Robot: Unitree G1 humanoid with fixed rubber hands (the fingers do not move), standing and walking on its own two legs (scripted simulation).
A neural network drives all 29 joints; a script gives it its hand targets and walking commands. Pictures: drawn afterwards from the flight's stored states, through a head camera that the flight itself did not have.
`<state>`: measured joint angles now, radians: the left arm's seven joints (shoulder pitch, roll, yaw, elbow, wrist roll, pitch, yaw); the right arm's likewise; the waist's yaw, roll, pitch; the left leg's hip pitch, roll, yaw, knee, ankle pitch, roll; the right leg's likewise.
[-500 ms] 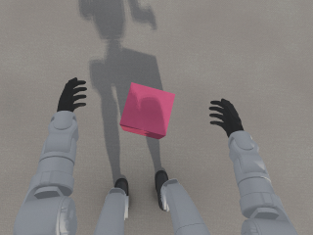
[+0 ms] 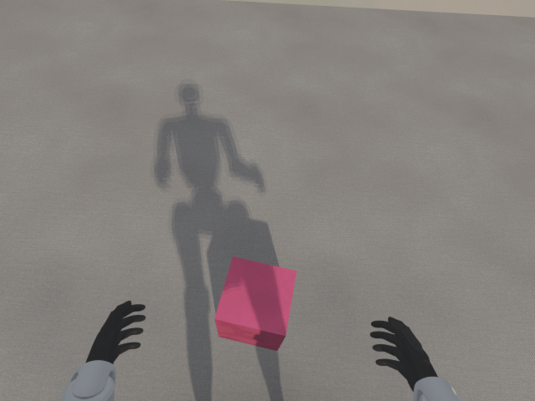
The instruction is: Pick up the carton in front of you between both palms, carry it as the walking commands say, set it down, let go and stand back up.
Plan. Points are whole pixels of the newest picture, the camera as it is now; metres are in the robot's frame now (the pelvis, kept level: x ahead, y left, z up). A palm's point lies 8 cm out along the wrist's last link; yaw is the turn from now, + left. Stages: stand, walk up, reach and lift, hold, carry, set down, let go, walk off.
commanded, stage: let go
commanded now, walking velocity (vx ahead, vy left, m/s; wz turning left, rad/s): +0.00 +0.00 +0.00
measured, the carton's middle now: (255, 305) +0.43 -0.03 -0.65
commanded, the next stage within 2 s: stand in 0.56 s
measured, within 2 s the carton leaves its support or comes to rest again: neither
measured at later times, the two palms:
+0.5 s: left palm out of the picture +0.15 +0.23 -0.07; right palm (419, 366) +0.16 -0.23 -0.06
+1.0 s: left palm out of the picture +0.12 +0.22 -0.11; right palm out of the picture +0.12 -0.29 -0.12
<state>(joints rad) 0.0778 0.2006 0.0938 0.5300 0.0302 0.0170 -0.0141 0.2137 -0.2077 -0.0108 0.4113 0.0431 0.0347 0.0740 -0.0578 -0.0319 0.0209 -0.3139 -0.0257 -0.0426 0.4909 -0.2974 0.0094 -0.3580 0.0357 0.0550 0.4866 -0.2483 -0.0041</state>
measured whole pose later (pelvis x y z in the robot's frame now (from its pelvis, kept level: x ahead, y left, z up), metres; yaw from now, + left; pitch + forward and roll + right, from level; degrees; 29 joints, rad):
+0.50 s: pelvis +0.00 +0.00 +0.00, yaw +0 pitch -5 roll +0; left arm 0.23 0.21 0.02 0.45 0.00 0.11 -0.03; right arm 0.21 -0.23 -0.02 0.38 -0.02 0.22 0.02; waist 0.00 0.00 0.07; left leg -0.08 -0.03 -0.04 0.48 -0.32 0.01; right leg -0.13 0.03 0.05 0.48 -0.27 -0.01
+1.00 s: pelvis +0.04 -0.03 -0.01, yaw -2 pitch +4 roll +0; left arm 0.36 0.22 0.01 0.73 0.02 -0.05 0.02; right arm 0.33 -0.28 0.01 0.73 -0.02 -0.05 -0.04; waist 0.00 0.04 -0.10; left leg -0.22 0.03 0.00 0.56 -0.42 -0.03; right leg -0.30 0.07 0.05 0.60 -0.38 -0.05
